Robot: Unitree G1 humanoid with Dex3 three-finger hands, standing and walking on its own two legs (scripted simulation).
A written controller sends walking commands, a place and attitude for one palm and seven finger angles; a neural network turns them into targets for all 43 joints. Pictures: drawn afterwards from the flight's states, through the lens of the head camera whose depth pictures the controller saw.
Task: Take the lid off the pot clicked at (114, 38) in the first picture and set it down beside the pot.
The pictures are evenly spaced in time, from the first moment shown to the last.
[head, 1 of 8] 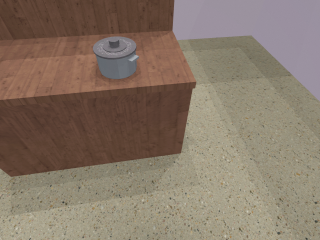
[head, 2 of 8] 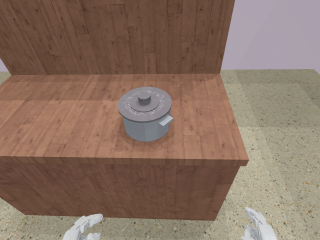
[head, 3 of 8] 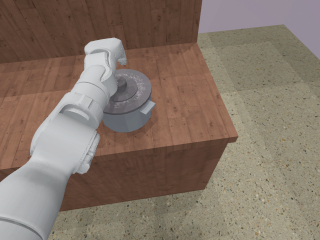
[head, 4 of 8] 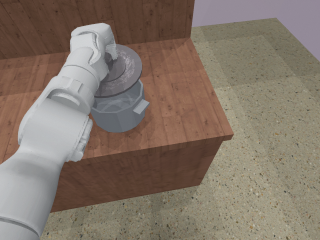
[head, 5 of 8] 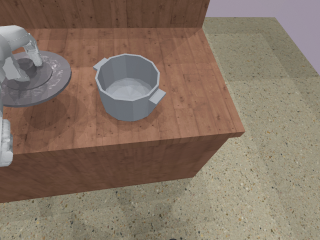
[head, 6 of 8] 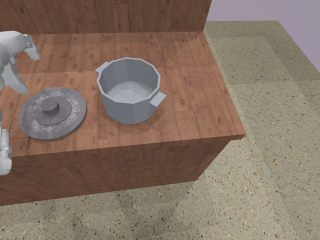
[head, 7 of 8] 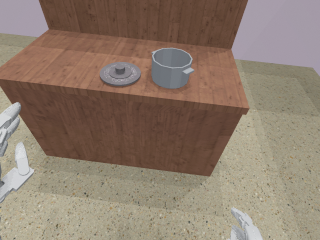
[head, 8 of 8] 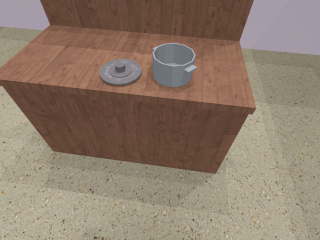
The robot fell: no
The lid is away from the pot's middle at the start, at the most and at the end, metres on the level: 0.00 0.25 0.24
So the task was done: yes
